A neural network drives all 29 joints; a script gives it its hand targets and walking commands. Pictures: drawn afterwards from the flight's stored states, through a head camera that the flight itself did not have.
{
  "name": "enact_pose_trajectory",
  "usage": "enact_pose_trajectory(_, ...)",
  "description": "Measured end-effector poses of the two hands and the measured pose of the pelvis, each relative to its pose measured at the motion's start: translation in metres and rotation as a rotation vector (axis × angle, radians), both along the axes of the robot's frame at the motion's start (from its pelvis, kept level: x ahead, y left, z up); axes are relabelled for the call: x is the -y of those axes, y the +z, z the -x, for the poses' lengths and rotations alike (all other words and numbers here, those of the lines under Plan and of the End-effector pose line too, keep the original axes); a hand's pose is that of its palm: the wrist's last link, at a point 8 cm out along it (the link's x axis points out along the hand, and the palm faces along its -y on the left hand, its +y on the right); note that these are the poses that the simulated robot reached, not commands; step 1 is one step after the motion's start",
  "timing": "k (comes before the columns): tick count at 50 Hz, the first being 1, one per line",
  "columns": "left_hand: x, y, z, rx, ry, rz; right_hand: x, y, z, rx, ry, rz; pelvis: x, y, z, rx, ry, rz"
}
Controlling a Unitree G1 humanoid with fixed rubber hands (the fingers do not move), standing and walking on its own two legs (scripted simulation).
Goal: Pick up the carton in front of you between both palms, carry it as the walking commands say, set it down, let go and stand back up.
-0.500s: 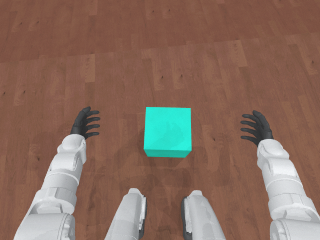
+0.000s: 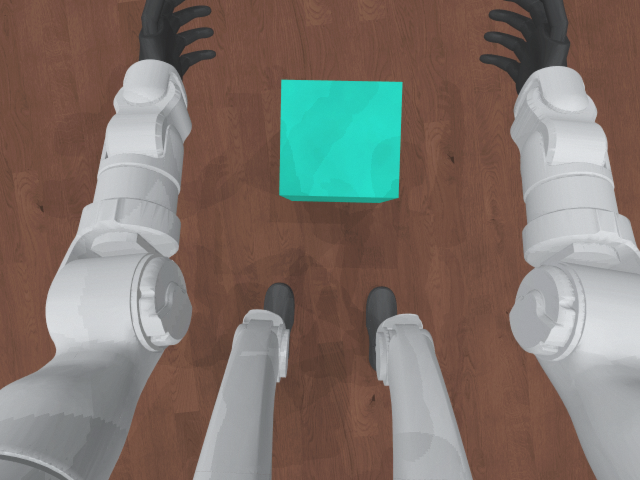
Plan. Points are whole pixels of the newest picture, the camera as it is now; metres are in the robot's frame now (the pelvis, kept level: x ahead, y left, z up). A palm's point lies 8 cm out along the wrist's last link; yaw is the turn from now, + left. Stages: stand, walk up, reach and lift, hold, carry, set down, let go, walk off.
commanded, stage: reach and lift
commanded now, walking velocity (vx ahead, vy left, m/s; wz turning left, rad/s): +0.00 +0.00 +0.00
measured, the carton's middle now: (338, 151) +0.52 -0.01 -0.52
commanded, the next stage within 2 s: none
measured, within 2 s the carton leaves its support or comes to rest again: leaves its support in 1.66 s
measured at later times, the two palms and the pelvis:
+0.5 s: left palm (223, 132) +0.51 +0.19 -0.35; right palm (459, 138) +0.51 -0.20 -0.35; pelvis -0.03 +0.00 -0.20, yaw +0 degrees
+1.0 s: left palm (241, 138) +0.52 +0.18 -0.45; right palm (431, 142) +0.52 -0.18 -0.45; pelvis -0.03 +0.00 -0.28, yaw +0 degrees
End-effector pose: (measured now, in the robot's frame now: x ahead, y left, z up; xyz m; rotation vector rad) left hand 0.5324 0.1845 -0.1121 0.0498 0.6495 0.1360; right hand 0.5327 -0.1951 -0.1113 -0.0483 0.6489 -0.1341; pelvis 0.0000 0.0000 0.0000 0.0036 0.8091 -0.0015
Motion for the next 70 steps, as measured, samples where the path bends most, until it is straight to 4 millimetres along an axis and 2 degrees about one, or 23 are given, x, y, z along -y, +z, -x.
enact_pose_trajectory(4, 0.0, -0.029, 0.003, -0.014, 0.008, 0.001, -0.001, -0.029, 0.003, -0.015, -0.008, -0.003, 0.0, -0.013, -0.01, -0.064, -0.001, -0.001)
enact_pose_trajectory(8, 0.0, -0.07, 0.009, -0.037, 0.013, -0.001, -0.002, -0.07, 0.009, -0.038, -0.014, 0.0, 0.0, -0.039, -0.015, -0.118, 0.0, -0.001)
enact_pose_trajectory(15, -0.003, -0.156, 0.018, -0.047, 0.017, -0.01, 0.001, -0.156, 0.019, -0.046, -0.019, 0.015, -0.001, -0.106, -0.005, -0.145, 0.002, 0.0)
enact_pose_trajectory(20, -0.005, -0.206, 0.02, -0.032, 0.014, -0.014, 0.004, -0.206, 0.022, -0.032, -0.018, 0.02, -0.002, -0.158, 0.011, -0.103, 0.002, 0.0)
enact_pose_trajectory(24, -0.004, -0.234, 0.02, -0.026, 0.013, -0.013, 0.004, -0.235, 0.022, -0.025, -0.02, 0.017, -0.003, -0.192, 0.024, -0.046, 0.001, 0.001)
enact_pose_trajectory(28, -0.001, -0.258, 0.018, -0.04, 0.012, -0.007, 0.001, -0.259, 0.021, -0.038, -0.021, 0.008, -0.003, -0.218, 0.035, 0.01, 0.001, 0.002)
enact_pose_trajectory(39, 0.005, -0.33, 0.02, -0.094, 0.003, 0.001, -0.008, -0.331, 0.022, -0.094, -0.006, -0.002, -0.001, -0.261, 0.043, 0.123, 0.001, -0.001)
enact_pose_trajectory(45, 0.004, -0.345, 0.015, -0.083, 0.0, -0.002, -0.009, -0.346, 0.017, -0.084, 0.001, 0.002, -0.001, -0.272, 0.035, 0.157, -0.001, -0.003)
enact_pose_trajectory(51, 0.004, -0.339, 0.008, -0.054, -0.01, 0.0, -0.018, -0.34, 0.009, -0.057, 0.012, -0.003, -0.001, -0.278, 0.031, 0.152, -0.002, 0.0)
enact_pose_trajectory(59, 0.012, -0.337, 0.015, -0.07, -0.022, 0.01, -0.022, -0.337, 0.017, -0.073, 0.009, -0.009, -0.002, -0.275, 0.035, 0.14, -0.001, 0.005)
enact_pose_trajectory(62, 0.018, -0.337, 0.015, -0.07, -0.035, 0.015, -0.026, -0.337, 0.018, -0.071, 0.02, -0.015, -0.003, -0.274, 0.038, 0.147, -0.002, 0.005)
enact_pose_trajectory(66, 0.035, -0.336, 0.014, -0.069, -0.06, 0.036, -0.041, -0.335, 0.016, -0.067, 0.034, -0.027, -0.003, -0.271, 0.041, 0.162, -0.002, 0.004)
enact_pose_trajectory(70, 0.036, -0.335, 0.012, -0.076, -0.042, 0.025, -0.041, -0.335, 0.014, -0.078, 0.022, -0.017, -0.002, -0.271, 0.042, 0.175, -0.004, 0.004)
